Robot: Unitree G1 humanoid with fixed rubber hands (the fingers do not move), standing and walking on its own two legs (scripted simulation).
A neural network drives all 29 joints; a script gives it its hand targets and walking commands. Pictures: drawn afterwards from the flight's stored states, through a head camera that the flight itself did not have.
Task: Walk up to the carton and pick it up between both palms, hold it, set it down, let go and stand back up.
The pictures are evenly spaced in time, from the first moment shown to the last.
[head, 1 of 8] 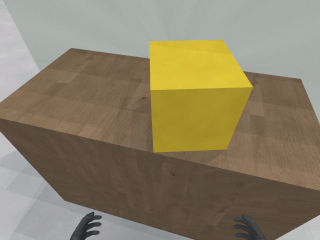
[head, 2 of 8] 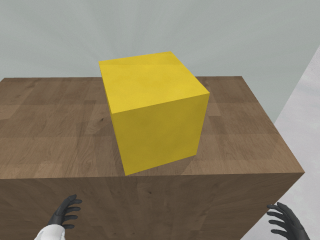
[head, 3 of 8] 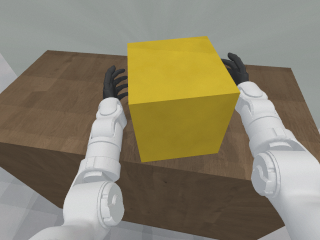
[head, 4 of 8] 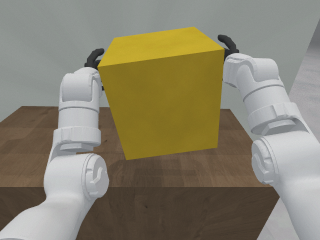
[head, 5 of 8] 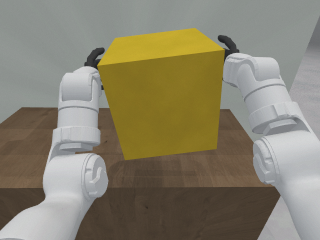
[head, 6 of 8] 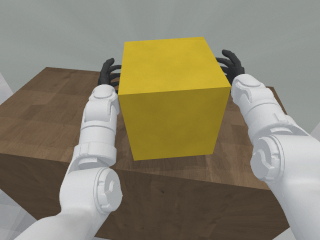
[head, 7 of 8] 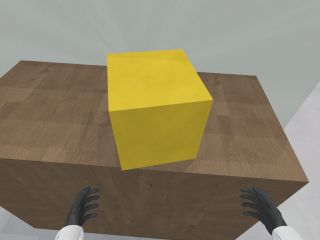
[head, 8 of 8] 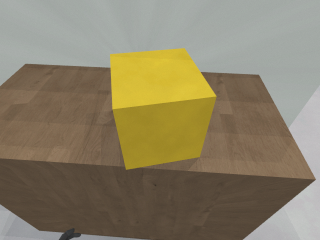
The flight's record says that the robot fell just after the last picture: no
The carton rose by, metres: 0.24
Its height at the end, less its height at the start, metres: +0.00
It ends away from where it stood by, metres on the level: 0.02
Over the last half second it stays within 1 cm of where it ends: yes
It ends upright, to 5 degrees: yes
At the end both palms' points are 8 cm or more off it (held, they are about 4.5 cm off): yes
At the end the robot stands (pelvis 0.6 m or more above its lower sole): yes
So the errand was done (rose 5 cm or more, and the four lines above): yes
